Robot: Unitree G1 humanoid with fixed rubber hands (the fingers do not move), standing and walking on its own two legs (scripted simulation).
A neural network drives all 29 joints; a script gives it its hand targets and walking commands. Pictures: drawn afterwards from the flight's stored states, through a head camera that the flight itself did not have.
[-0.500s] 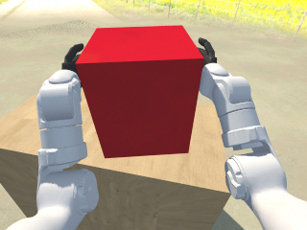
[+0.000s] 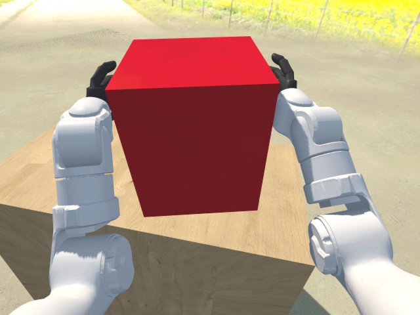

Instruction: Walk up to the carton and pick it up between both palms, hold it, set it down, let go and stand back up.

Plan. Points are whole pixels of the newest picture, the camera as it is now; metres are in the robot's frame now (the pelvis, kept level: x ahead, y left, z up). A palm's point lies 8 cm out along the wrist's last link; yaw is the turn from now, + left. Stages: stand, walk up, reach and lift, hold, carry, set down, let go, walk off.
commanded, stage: hold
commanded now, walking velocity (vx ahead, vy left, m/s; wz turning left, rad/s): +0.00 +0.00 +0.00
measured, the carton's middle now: (196, 127) +0.38 +0.00 +0.25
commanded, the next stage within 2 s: none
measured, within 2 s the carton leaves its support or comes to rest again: neither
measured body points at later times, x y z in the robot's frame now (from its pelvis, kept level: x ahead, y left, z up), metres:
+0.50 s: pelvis +0.00 +0.00 +0.00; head -0.06 +0.02 +0.45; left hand +0.38 +0.15 +0.30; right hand +0.39 -0.15 +0.31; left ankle +0.01 +0.12 -0.75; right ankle +0.03 -0.08 -0.75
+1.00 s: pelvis -0.01 -0.01 +0.00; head -0.07 +0.03 +0.44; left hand +0.36 +0.17 +0.30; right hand +0.38 -0.14 +0.31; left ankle +0.01 +0.12 -0.75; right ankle +0.03 -0.08 -0.75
